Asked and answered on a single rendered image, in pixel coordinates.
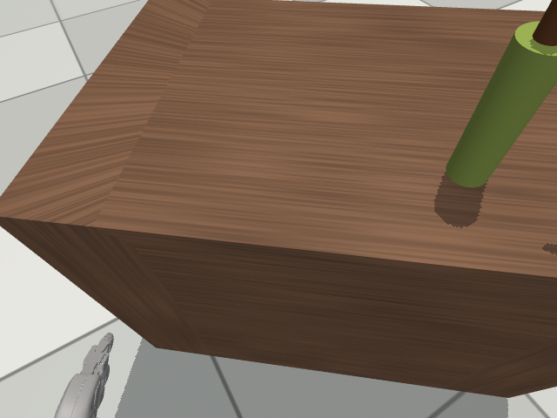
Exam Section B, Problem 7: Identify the bottle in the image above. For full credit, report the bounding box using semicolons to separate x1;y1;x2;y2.
446;0;557;188

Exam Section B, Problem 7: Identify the left robot hand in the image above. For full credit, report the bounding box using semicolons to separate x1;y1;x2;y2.
54;333;114;418

